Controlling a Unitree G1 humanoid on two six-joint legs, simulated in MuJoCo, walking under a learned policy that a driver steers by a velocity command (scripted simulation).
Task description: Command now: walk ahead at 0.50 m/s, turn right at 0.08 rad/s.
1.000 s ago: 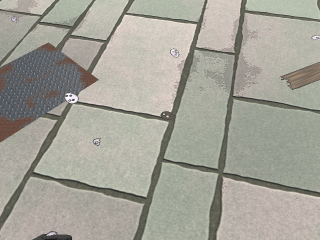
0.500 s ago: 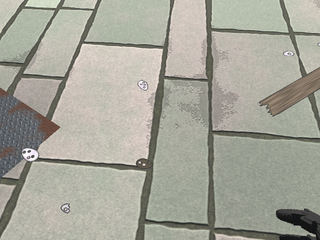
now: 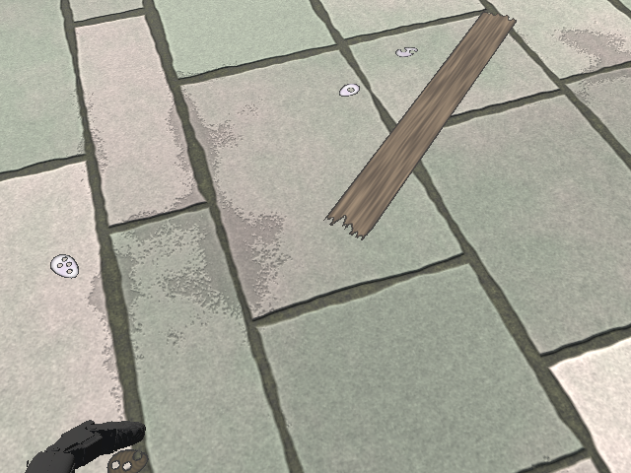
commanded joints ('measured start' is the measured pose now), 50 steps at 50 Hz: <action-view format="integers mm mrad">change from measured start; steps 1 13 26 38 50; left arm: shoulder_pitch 346 174 278 27 335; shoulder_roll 190 112 110 64 291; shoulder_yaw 60 46 41 15 91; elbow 22 117 137 46 130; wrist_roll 16 31 23 29 37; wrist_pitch -20 -82 -22 -65 -97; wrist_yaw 13 35 71 44 16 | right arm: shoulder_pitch -85 -156 115 -72 181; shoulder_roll -157 -32 -265 -143 29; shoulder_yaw -18 -7 -104 -54 2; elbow -115 -105 -143 -201 -193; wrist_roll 47 5 7 0 12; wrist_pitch -47 10 31 1 10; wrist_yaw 18 11 24 -13 -17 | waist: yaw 211 82 -65 42 87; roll -88 -38 156 69 -325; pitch -301 -14 -301 -64 -376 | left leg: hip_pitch -671 -569 312 -182 -512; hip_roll -16 45 84 7 -191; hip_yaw -185 -190 -407 -331 -259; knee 514 -9 -303 -610 304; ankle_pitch -2 597 386 606 -7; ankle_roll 44 -7 313 272 50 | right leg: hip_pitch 788 393 117 -49 822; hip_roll -374 -210 -119 -71 -387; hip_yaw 594 -39 -182 81 740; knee -307 -527 515 133 -286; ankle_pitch -53 254 274 102 -160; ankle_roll -226 -92 86 169 -193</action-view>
